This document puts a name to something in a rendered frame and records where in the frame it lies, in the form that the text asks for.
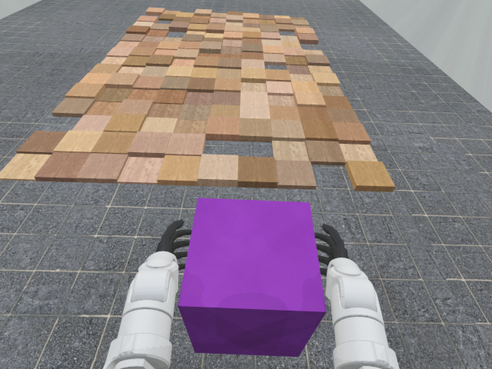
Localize left robot hand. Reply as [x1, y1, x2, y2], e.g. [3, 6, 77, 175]
[156, 219, 192, 270]

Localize carton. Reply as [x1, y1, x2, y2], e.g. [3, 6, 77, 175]
[178, 198, 326, 357]

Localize robot right forearm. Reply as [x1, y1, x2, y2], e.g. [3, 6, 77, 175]
[325, 258, 400, 369]

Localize right robot hand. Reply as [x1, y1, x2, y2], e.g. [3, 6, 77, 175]
[314, 224, 349, 277]

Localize robot left forearm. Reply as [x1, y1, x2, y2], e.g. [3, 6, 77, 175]
[103, 251, 178, 369]

